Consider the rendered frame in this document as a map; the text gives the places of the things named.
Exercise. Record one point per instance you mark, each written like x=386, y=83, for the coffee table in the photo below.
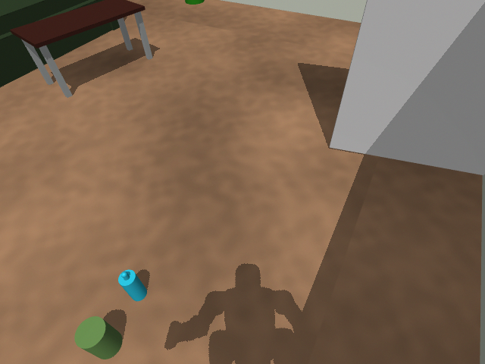
x=52, y=29

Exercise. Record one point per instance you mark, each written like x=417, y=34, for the sofa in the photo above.
x=15, y=60

